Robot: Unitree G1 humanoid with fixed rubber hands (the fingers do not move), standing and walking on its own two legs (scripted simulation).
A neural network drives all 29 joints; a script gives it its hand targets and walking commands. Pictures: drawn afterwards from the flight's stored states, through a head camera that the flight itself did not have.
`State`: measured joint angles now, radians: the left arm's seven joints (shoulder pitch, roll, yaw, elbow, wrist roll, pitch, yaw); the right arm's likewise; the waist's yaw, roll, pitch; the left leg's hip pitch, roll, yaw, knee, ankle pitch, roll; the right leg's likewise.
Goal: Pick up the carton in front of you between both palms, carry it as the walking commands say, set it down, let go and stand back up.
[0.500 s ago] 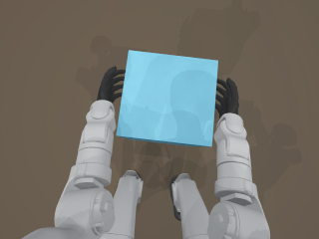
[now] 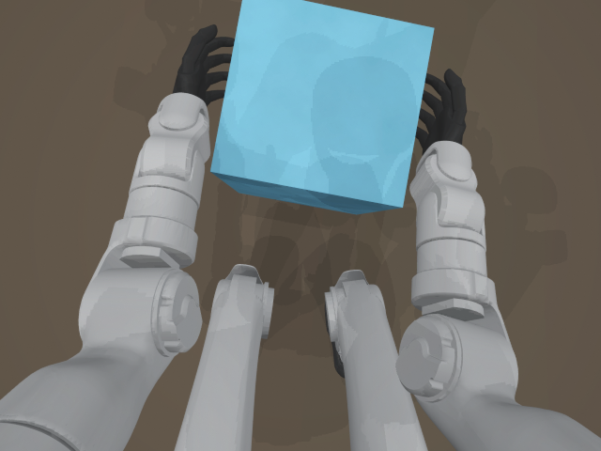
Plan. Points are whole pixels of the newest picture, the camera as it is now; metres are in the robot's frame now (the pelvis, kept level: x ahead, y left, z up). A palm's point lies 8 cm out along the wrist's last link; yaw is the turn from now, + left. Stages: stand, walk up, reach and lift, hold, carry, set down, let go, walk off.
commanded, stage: set down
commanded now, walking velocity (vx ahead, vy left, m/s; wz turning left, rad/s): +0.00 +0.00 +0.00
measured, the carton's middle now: (314, 129) +0.49 +0.00 -0.18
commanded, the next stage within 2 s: none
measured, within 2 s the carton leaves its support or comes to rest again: rests again in 1.76 s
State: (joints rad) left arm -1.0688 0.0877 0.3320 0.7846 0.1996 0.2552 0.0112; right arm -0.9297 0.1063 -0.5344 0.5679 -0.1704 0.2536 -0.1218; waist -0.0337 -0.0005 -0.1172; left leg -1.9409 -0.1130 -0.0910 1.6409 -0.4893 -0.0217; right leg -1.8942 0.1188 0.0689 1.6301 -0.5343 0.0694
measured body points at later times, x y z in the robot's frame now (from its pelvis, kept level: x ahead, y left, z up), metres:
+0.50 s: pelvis -0.02 +0.00 -0.11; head +0.34 +0.04 +0.16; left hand +0.56 +0.15 -0.26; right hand +0.51 -0.15 -0.26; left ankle +0.09 +0.11 -0.50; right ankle +0.08 -0.13 -0.50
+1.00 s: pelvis -0.02 +0.00 -0.15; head +0.36 +0.02 +0.10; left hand +0.56 +0.15 -0.32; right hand +0.51 -0.15 -0.32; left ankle +0.09 +0.11 -0.50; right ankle +0.08 -0.13 -0.50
